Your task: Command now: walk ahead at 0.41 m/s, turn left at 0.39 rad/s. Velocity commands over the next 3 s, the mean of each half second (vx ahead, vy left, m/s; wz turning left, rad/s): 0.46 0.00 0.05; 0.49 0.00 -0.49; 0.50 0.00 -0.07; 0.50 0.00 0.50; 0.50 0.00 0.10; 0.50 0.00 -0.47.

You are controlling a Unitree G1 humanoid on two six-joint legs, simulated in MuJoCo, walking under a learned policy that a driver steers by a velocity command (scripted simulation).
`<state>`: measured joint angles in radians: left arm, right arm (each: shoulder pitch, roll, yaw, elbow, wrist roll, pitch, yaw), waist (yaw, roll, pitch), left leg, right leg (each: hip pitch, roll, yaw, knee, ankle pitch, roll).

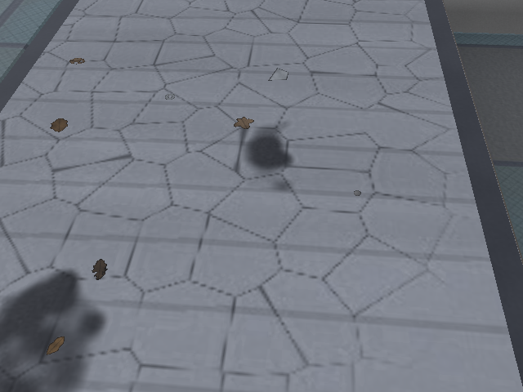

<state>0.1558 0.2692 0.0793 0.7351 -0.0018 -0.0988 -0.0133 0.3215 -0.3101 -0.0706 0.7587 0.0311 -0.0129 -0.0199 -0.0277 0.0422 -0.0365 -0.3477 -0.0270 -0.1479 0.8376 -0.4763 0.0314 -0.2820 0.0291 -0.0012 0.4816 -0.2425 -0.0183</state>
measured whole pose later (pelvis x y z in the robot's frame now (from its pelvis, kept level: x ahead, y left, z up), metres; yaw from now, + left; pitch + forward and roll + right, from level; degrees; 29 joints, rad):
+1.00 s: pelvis +0.50 -0.02 -0.01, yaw -18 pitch +1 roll +1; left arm 0.17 0.30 0.07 0.70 -0.02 -0.04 -0.04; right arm 0.24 -0.30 -0.06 0.77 0.02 -0.10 0.00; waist -0.01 0.01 0.08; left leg -0.34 0.05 -0.01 1.22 -0.43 -0.01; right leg -0.41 0.08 -0.02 0.58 -0.19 -0.10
